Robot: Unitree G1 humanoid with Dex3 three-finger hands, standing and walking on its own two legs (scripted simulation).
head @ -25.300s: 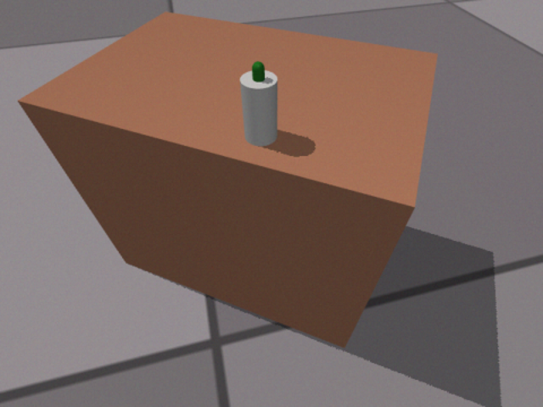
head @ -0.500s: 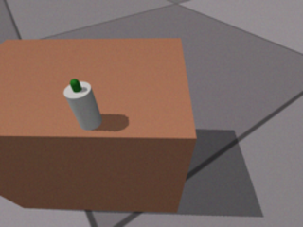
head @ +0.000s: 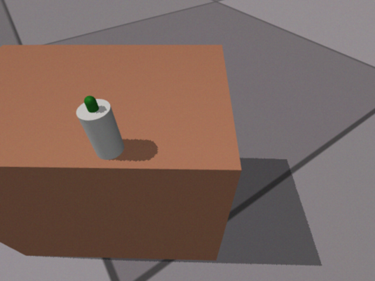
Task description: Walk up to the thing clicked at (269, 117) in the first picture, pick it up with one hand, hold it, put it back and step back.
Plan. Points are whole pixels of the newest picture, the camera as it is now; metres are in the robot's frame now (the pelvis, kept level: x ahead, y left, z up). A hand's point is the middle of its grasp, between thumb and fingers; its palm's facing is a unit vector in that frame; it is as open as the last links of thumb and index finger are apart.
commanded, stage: home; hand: left
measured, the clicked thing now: (100, 126) +0.43 +0.23 +0.10
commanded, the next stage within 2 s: stand in 0.60 s
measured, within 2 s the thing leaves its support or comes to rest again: neither
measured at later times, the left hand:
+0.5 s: hand out of the picture +0.08 +0.25 -0.15, palm faces -0.04 -0.93 -0.36, open 17.6 cm
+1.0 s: hand out of the picture +0.08 +0.25 -0.15, palm faces -0.04 -0.93 -0.36, open 13.3 cm
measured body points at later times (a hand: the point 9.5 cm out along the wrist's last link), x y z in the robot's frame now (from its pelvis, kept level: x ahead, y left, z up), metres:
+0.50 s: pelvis +0.01 +0.00 +0.00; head +0.02 -0.01 +0.45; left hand +0.08 +0.30 -0.13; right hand +0.08 -0.30 -0.13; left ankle +0.02 +0.14 -0.75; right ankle +0.01 -0.13 -0.75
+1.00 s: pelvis +0.02 -0.01 +0.00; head +0.02 -0.01 +0.45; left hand +0.08 +0.30 -0.13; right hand +0.08 -0.31 -0.14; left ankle +0.02 +0.14 -0.75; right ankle +0.01 -0.13 -0.75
